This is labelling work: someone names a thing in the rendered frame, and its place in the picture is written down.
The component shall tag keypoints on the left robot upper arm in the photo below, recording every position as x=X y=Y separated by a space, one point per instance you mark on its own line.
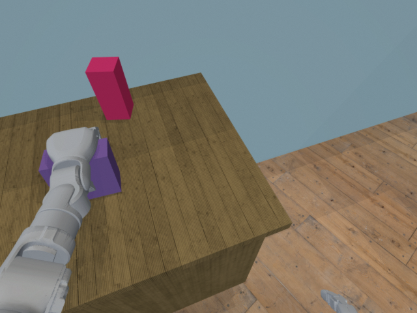
x=34 y=286

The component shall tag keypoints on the robot left forearm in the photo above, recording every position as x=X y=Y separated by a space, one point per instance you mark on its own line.
x=51 y=235

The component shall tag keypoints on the robot left hand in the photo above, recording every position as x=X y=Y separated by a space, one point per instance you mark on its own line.
x=78 y=142

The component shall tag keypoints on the sponge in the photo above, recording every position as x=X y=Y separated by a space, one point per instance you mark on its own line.
x=105 y=173

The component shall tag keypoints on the table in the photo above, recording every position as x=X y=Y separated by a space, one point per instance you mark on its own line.
x=193 y=212

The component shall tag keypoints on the robot right hand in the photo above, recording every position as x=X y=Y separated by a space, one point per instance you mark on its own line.
x=337 y=302

